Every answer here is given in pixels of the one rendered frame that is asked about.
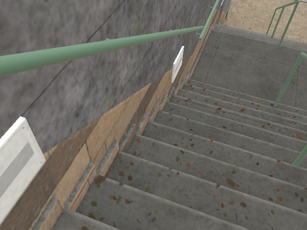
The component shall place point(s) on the stairs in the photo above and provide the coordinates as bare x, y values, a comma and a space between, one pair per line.
213, 159
263, 37

